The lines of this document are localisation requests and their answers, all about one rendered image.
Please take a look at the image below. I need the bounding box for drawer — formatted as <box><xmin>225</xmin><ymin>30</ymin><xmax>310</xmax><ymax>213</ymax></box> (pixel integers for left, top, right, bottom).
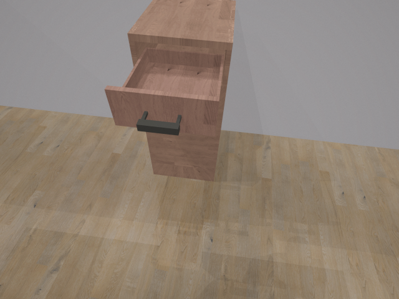
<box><xmin>104</xmin><ymin>47</ymin><xmax>224</xmax><ymax>136</ymax></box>

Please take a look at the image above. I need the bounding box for handle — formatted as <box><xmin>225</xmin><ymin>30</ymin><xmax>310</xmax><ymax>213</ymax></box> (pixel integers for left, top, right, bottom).
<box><xmin>137</xmin><ymin>111</ymin><xmax>181</xmax><ymax>135</ymax></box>

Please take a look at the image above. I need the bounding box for cabinet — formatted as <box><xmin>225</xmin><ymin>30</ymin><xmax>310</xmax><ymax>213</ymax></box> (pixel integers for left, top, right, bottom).
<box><xmin>127</xmin><ymin>0</ymin><xmax>236</xmax><ymax>181</ymax></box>

